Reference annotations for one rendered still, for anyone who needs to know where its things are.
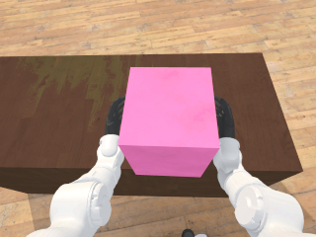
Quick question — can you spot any carton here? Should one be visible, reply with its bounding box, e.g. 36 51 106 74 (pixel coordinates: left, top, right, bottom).
118 67 220 178

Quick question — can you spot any robot right hand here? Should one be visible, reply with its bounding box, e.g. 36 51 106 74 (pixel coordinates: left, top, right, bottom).
213 96 235 139

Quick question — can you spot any robot left upper arm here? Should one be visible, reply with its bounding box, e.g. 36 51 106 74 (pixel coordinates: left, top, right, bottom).
26 181 112 237

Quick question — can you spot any right robot forearm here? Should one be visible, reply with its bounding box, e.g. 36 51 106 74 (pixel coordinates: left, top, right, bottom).
212 137 304 226

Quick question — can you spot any robot right upper arm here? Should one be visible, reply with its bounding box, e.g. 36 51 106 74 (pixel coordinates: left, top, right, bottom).
234 185 316 237

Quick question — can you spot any pedestal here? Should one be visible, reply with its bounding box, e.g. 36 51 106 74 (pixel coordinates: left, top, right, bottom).
0 52 303 198

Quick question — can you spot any left robot forearm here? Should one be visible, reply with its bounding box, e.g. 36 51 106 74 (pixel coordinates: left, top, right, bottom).
49 134 124 223

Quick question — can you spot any robot left hand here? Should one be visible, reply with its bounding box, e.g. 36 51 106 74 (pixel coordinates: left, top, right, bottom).
104 96 126 135

